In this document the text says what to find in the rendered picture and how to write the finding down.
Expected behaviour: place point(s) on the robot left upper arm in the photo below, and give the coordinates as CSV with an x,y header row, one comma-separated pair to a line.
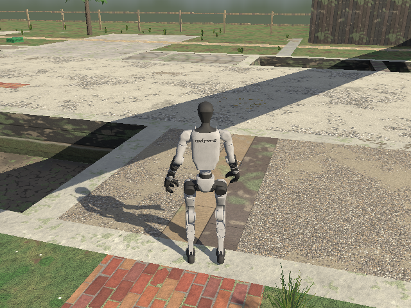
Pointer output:
x,y
181,146

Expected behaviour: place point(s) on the left robot shin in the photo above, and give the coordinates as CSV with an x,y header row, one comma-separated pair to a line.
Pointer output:
x,y
190,234

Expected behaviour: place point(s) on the right robot forearm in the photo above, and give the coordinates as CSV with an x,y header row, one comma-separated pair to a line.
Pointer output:
x,y
234,166

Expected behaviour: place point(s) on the robot right upper arm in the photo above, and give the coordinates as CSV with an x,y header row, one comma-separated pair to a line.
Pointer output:
x,y
228,145

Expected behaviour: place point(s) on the left robot hand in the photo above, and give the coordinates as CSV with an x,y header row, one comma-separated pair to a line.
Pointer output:
x,y
168,183

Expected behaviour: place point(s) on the left robot forearm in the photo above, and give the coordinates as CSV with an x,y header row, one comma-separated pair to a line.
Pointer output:
x,y
172,170

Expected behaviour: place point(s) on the robot right foot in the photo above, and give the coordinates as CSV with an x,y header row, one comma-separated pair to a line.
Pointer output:
x,y
220,257

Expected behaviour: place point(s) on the right robot hand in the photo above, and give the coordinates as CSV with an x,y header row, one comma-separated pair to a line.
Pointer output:
x,y
237,176

